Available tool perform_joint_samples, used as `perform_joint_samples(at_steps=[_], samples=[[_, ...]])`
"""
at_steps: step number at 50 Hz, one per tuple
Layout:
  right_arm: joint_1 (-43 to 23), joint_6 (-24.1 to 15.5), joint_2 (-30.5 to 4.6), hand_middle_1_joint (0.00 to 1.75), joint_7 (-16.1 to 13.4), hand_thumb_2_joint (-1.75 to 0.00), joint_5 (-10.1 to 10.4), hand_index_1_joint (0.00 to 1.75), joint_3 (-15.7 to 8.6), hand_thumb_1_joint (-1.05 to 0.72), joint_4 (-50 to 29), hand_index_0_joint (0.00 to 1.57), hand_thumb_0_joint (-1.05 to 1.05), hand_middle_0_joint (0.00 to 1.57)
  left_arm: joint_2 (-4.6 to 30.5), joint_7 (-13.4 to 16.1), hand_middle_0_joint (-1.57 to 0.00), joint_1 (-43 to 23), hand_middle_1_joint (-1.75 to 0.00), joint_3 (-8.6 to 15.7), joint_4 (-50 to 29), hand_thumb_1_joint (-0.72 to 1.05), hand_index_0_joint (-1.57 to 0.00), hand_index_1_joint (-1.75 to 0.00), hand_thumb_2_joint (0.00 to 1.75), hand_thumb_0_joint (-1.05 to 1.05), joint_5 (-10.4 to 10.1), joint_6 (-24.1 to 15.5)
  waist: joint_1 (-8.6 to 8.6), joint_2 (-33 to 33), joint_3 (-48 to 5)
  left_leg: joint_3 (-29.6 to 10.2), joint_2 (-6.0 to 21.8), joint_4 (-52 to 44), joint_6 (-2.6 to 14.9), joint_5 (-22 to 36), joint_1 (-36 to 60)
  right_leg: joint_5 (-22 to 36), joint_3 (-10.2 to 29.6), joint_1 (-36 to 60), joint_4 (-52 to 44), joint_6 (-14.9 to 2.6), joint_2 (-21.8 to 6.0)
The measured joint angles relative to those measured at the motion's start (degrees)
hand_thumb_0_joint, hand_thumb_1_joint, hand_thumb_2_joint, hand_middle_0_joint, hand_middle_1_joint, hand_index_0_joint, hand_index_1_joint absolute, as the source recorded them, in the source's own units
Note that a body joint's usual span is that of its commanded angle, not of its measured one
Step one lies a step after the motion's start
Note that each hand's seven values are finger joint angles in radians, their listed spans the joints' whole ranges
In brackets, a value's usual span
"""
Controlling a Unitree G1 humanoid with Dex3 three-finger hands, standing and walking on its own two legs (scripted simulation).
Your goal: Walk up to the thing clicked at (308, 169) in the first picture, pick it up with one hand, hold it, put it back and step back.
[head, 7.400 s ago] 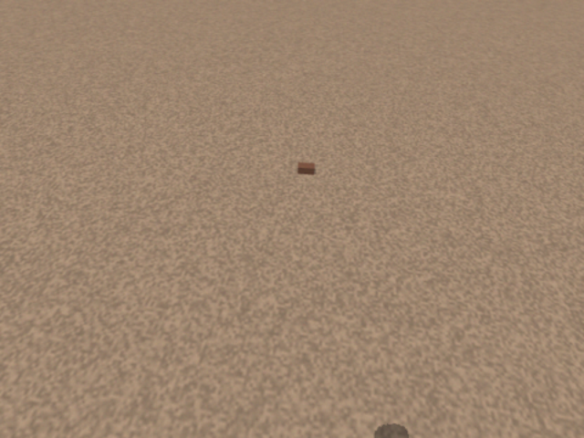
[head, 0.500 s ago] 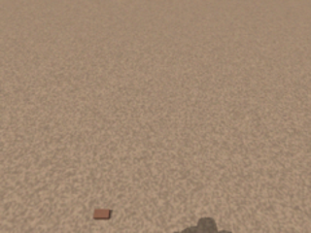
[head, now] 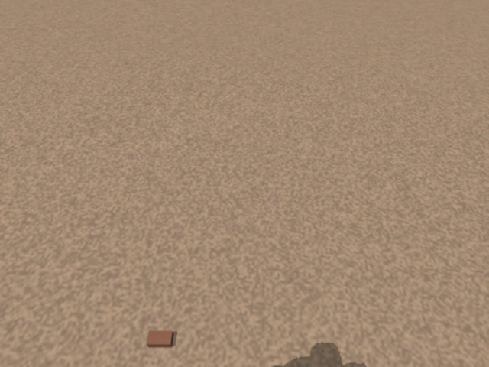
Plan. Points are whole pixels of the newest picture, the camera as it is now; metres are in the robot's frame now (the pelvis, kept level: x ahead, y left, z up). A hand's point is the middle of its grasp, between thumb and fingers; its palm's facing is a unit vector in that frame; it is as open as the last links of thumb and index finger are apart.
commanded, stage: stand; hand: left
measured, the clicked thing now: (160, 339) +0.36 +0.27 -0.76
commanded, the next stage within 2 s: walk up in 0.84 s
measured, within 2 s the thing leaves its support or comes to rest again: neither
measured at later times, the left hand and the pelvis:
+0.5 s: hand out of the picture +0.08 +0.25 -0.16, palm faces -0.03 -0.94 -0.35, open 7.4 cm; pelvis +0.00 +0.00 +0.00, yaw +0 degrees
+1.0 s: hand out of the picture +0.08 +0.26 -0.16, palm faces -0.02 -0.93 -0.37, open 7.4 cm; pelvis -0.02 +0.00 -0.01, yaw +0 degrees
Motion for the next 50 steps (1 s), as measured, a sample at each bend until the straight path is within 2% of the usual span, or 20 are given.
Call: perform_joint_samples(at_steps=[42,50], samples=[[0.3,0.06,0.01,0.3,-0.01,-0.9,-0.03,0.3,-0.18,-0.9,-0.39,0.2,0.01,0.2,0.05,0.12,-0.2,0.37,-0.3,-0.13,-0.43,0.91,-0.2,-0.3,0.9,0.01,0.08,-0.11,-0.06,-0.03,-0.19,0.25,0.02,0.07,0.04,-0.3,0.26,-0.24,0.25,0.12,0.14,0.05,0.01],[-1.08,1.97,-0.98,0.3,0.38,-0.9,1.12,0.3,-2.18,-0.9,-3.58,0.21,0.01,0.2,0.84,0.63,-0.2,-1.33,-0.3,1.53,-3.31,0.91,-0.2,-0.3,0.9,0.01,-0.37,0.85,-0.07,-0.04,3.39,0.14,-0.13,5.5,0.41,-1.45,-4.11,-1.32,0.44,-4.2,5.45,-0.07,-0.31]])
